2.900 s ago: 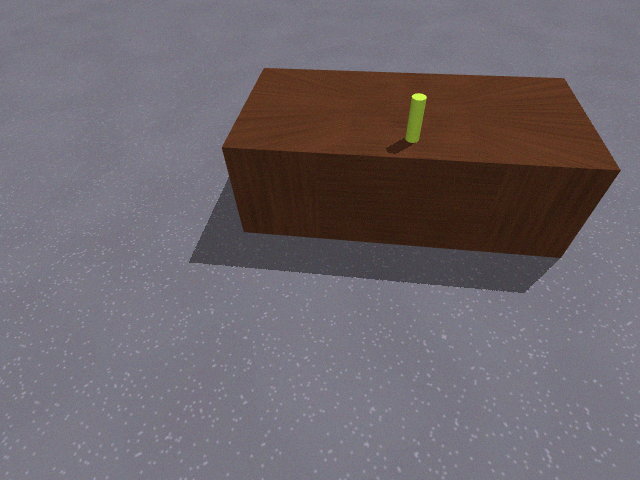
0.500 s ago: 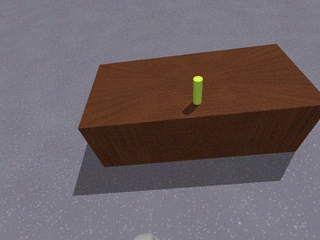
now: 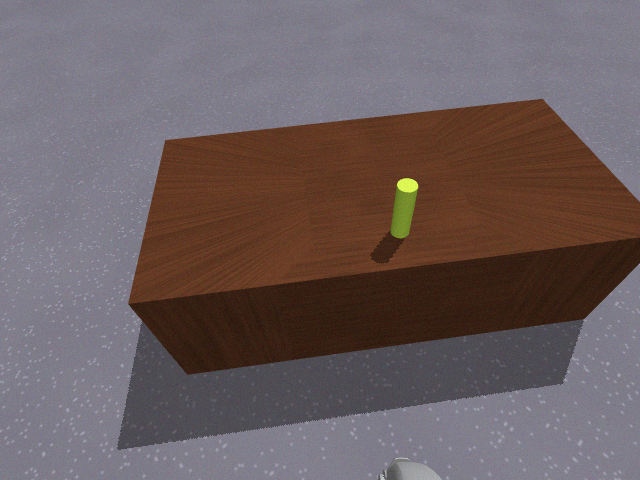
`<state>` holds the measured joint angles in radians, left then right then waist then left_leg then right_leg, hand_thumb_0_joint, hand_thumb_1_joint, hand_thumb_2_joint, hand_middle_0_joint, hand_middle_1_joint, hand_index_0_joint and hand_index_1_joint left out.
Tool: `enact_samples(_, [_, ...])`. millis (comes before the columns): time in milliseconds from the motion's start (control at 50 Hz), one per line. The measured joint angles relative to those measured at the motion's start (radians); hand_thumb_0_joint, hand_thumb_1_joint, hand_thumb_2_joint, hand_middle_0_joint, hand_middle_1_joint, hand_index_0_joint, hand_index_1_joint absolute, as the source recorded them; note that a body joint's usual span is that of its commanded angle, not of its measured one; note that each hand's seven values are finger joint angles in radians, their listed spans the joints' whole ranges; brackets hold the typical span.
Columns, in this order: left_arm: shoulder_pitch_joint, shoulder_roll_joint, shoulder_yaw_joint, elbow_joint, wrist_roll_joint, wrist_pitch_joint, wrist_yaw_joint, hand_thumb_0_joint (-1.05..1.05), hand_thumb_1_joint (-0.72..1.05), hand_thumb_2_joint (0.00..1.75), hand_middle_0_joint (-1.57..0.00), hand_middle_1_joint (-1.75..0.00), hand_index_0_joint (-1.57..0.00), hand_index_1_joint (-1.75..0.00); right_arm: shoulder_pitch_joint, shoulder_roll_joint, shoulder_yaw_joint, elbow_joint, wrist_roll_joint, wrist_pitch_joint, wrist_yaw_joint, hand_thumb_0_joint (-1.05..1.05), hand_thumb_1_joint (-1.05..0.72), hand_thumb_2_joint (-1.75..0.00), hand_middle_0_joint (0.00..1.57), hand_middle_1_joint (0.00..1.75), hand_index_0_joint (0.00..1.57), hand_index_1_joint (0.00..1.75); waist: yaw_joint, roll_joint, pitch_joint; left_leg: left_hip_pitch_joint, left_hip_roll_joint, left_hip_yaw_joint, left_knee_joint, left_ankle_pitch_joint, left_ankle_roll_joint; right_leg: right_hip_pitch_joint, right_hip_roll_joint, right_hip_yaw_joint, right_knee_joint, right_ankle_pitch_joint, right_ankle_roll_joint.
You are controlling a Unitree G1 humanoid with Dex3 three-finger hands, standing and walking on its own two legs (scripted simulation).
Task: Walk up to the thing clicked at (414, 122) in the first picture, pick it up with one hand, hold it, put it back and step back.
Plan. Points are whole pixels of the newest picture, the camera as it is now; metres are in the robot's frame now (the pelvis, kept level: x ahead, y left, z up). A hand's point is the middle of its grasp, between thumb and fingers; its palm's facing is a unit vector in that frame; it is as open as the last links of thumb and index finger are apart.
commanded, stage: walk up
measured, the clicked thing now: (403, 209) +0.74 -0.20 -0.22
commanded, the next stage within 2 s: stand in 1.68 s
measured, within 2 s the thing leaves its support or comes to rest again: neither
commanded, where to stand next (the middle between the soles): +0.14 +0.02 m, yaw -1 degrees
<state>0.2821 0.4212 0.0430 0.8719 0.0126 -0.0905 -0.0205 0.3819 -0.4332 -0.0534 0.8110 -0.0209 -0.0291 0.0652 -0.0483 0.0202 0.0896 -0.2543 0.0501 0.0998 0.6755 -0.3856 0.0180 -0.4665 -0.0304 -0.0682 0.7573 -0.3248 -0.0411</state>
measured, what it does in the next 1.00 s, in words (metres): steps on the spot: right foot, then left foot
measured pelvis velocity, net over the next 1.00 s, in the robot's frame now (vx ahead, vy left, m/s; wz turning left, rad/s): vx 0.08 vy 0.04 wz -0.04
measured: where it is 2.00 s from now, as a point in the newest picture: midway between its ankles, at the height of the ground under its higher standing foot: outside the picture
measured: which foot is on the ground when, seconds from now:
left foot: down 0.00-0.06, up 0.08-0.28, down 0.30-1.00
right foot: up 0.00-0.02, down 0.04-1.00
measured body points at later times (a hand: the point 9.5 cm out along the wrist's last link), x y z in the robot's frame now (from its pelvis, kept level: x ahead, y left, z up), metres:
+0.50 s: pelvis +0.06 +0.05 -0.01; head +0.08 +0.05 +0.44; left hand +0.14 +0.37 -0.13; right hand +0.15 -0.27 -0.12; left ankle +0.12 +0.18 -0.72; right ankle +0.09 -0.10 -0.72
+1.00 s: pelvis +0.08 +0.04 +0.02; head +0.09 +0.03 +0.47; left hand +0.18 +0.33 -0.10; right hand +0.18 -0.27 -0.11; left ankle +0.12 +0.18 -0.72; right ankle +0.09 -0.10 -0.72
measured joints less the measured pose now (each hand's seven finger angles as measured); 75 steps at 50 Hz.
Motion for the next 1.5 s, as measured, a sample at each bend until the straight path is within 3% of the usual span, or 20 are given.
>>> enact_samples(40, [-0.002,-0.003,0.001,-0.016,0.005,-0.009,0.004,0.01,0.9,0.9,-0.21,-0.3,-0.21,-0.3,0.009,0.001,0.007,0.002,0.008,0.009,-0.009,0.01,-0.9,-0.9,0.2,0.3,0.21,0.3,0.004,0.012,0.0,-0.007,0.006,-0.004,0.061,-0.048,-0.005,0.05,0.021,0.001,-0.099,0.107,-0.009])
enact_samples(120, [-0.021,-0.02,-0.007,-0.04,0.002,-0.007,0.018,0.0,0.9,0.9,-0.21,-0.3,-0.21,-0.3,-0.037,0.015,0.015,0.025,0.012,0.039,-0.034,0.01,-0.9,-0.9,0.2,0.3,0.2,0.3,0.031,0.033,0.023,-0.121,-0.018,-0.075,0.359,-0.159,0.01,0.061,0.025,0.008,-0.04,0.06,-0.01])
enact_samples(160, [-0.021,-0.029,-0.017,-0.047,0.0,0.0,0.022,0.0,0.9,0.9,-0.21,-0.3,-0.21,-0.3,-0.065,0.015,0.014,0.026,0.013,0.039,-0.041,0.01,-0.91,-0.9,0.2,0.3,0.2,0.3,0.04,0.04,0.025,-0.174,-0.017,-0.084,0.41,-0.158,0.009,0.079,0.015,0.017,-0.055,0.056,-0.004])
enact_samples(240, [-0.015,-0.028,-0.027,-0.046,0.011,0.016,0.023,0.0,0.9,0.9,-0.21,-0.3,-0.21,-0.3,-0.113,0.014,0.011,0.025,0.017,0.019,-0.042,0.01,-0.91,-0.9,0.2,0.3,0.2,0.3,0.06,0.034,0.019,-0.198,0.008,-0.079,0.256,-0.074,-0.002,0.088,-0.004,0.046,-0.062,0.05,0.019])
enact_samples(300, [-0.02,-0.017,-0.027,-0.03,0.007,0.04,0.022,0.0,0.9,0.9,-0.21,-0.3,-0.21,-0.3,-0.137,0.013,0.009,0.039,0.018,0.003,-0.047,0.01,-0.91,-0.9,0.2,0.3,0.2,0.3,0.069,0.019,0.009,-0.141,0.007,-0.073,0.062,0.055,-0.005,0.068,-0.017,0.066,0.0,0.009,0.039])
enact_samples(320, [-0.027,-0.013,-0.026,-0.02,0.003,0.05,0.023,0.0,0.9,0.9,-0.21,-0.3,-0.21,-0.3,-0.145,0.015,0.007,0.05,0.014,-0.002,-0.052,0.01,-0.91,-0.9,0.2,0.3,0.2,0.3,0.068,0.007,0.007,-0.133,-0.001,-0.067,0.045,0.099,-0.021,0.058,-0.027,0.075,0.031,-0.011,0.048])
enact_samples(400, [-0.055,-0.013,-0.02,0.038,-0.007,0.089,0.026,0.0,0.9,0.9,-0.21,-0.3,-0.21,-0.3,-0.177,0.034,0.024,0.09,0.005,0.002,-0.055,0.01,-0.91,-0.9,0.2,0.3,0.2,0.3,0.066,-0.015,-0.004,-0.141,0.002,-0.056,0.095,0.06,-0.028,0.06,-0.012,0.099,0.081,-0.132,0.02])
enact_samples(440, [-0.062,-0.008,-0.014,0.065,-0.007,0.089,0.022,0.01,0.9,0.9,-0.21,-0.3,-0.21,-0.3,-0.192,0.044,0.034,0.105,0.004,0.005,-0.054,0.01,-0.91,-0.9,0.2,0.3,0.21,0.3,0.064,-0.024,-0.007,-0.14,0.009,-0.058,0.098,0.053,-0.031,0.083,-0.004,0.092,0.043,-0.082,0.017])
enact_samples(460, [-0.067,-0.009,-0.012,0.079,-0.005,0.087,0.021,0.01,0.9,0.9,-0.21,-0.3,-0.21,-0.3,-0.2,0.045,0.037,0.113,0.006,0.006,-0.054,0.01,-0.9,-0.9,0.2,0.3,0.21,0.3,0.062,-0.02,-0.005,-0.138,0.015,-0.065,0.101,0.05,-0.035,0.097,0.001,0.084,0.018,-0.031,0.026])
enact_samples(500, [-0.07,-0.013,-0.011,0.104,-0.001,0.084,0.018,0.0,0.9,0.9,-0.21,-0.3,-0.21,-0.3,-0.213,0.05,0.041,0.132,0.012,0.011,-0.054,0.01,-0.9,-0.9,0.2,0.3,0.21,0.3,0.062,-0.018,-0.007,-0.13,0.022,-0.073,0.09,0.052,-0.04,0.117,0.006,0.075,-0.016,-0.014,0.056])
enact_samples(540, [-0.073,-0.017,-0.017,0.126,-0.001,0.087,0.014,0.01,0.9,0.9,-0.21,-0.3,-0.21,-0.3,-0.225,0.056,0.046,0.153,0.014,0.012,-0.054,0.01,-0.9,-0.9,0.2,0.3,0.21,0.3,0.063,-0.025,-0.013,-0.112,0.019,-0.071,0.054,0.066,-0.041,0.133,0.003,0.075,-0.048,-0.008,0.066])
enact_samples(720, [-0.123,-0.051,-0.042,0.209,-0.013,0.083,0.007,0.01,0.9,0.9,-0.21,-0.3,-0.21,-0.3,-0.292,0.054,0.059,0.238,0.023,0.004,-0.055,0.01,-0.9,-0.9,0.2,0.3,0.21,0.3,0.071,-0.02,-0.011,-0.036,0.013,-0.068,-0.088,0.125,-0.047,0.204,0.0,0.071,-0.177,0.043,0.069])
enact_samples(940, [-0.203,-0.076,-0.042,0.27,-0.013,0.083,0.009,0.0,0.9,0.9,-0.21,-0.3,-0.21,-0.3,-0.353,0.058,0.056,0.315,0.025,0.01,-0.054,0.01,-0.91,-0.9,0.2,0.3,0.2,0.3,0.061,0.0,-0.024,0.051,0.015,-0.058,-0.234,0.193,-0.056,0.278,0.004,0.073,-0.303,0.102,0.064])
enact_samples(1280, [-0.237,-0.084,-0.024,0.298,-0.004,0.094,0.003,0.0,0.9,0.9,-0.21,-0.3,-0.21,-0.3,-0.3,0.069,0.051,0.374,0.014,0.01,-0.055,0.01,-0.91,-0.9,0.2,0.3,0.2,0.3,0.035,-0.013,-0.038,0.099,0.014,-0.044,-0.332,0.236,-0.055,0.326,0.005,0.082,-0.411,0.154,0.068])
enact_samples(1500, [-0.221,-0.085,-0.025,0.302,-0.003,0.099,0.003,0.0,0.9,0.9,-0.21,-0.3,-0.21,-0.3,-0.29,0.076,0.048,0.371,0.011,0.01,-0.056,0.01,-0.91,-0.9,0.2,0.3,0.2,0.3,0.034,-0.021,-0.035,0.098,0.007,-0.042,-0.334,0.231,-0.049,0.328,-0.002,0.084,-0.42,0.153,0.075])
